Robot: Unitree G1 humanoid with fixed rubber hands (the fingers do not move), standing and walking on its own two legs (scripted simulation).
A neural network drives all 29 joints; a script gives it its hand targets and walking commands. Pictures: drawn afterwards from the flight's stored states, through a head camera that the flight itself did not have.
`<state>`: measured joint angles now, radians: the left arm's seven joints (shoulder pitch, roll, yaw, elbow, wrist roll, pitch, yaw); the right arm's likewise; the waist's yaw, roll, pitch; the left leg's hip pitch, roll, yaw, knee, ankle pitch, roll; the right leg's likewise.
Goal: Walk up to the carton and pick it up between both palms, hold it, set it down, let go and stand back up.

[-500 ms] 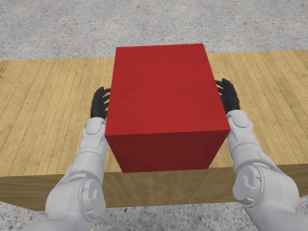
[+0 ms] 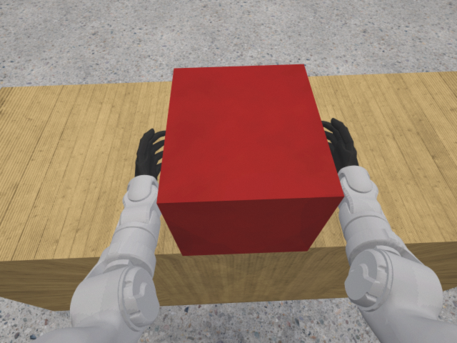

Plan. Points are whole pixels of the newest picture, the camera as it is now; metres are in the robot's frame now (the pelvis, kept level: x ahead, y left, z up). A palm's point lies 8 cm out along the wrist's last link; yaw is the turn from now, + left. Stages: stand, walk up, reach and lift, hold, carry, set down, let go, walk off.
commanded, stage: set down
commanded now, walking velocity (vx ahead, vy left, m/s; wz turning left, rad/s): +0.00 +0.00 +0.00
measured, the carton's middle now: (242, 161) +0.46 +0.06 +0.00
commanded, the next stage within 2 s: none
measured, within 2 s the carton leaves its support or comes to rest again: neither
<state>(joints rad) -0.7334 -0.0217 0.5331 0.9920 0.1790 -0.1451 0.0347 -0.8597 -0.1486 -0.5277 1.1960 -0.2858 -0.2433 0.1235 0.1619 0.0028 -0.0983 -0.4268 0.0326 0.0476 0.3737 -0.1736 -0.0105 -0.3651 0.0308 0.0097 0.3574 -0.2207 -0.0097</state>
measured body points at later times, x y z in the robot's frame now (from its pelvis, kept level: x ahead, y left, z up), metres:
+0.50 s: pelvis -0.01 -0.01 -0.01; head +0.08 -0.02 +0.43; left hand +0.39 +0.23 +0.02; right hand +0.47 -0.12 +0.04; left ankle -0.01 +0.12 -0.74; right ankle -0.04 -0.11 -0.74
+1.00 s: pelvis -0.03 -0.01 -0.01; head +0.04 -0.02 +0.43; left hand +0.33 +0.24 +0.00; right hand +0.42 -0.17 +0.02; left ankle -0.01 +0.12 -0.74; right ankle -0.04 -0.11 -0.74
